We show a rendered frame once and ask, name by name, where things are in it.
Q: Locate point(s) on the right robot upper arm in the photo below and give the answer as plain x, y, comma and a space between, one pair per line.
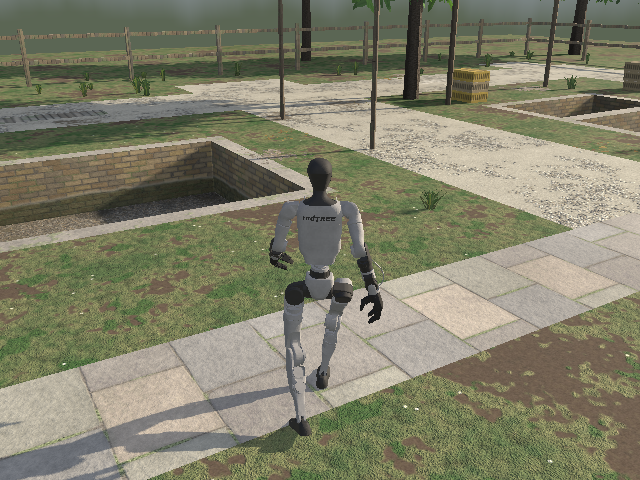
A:
351, 212

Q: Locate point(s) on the left robot upper arm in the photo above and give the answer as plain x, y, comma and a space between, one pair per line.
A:
288, 212

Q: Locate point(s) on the robot right shin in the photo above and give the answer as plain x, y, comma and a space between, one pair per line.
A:
328, 346

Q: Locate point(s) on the right robot forearm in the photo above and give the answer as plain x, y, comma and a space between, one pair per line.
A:
367, 272

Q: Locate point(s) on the robot left hand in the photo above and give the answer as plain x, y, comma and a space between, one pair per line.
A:
285, 258

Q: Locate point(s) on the left robot thigh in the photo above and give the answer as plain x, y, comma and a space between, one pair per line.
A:
292, 317

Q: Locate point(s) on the left robot forearm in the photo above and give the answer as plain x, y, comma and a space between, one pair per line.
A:
273, 254

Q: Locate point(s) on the robot right hand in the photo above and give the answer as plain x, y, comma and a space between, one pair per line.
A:
377, 308

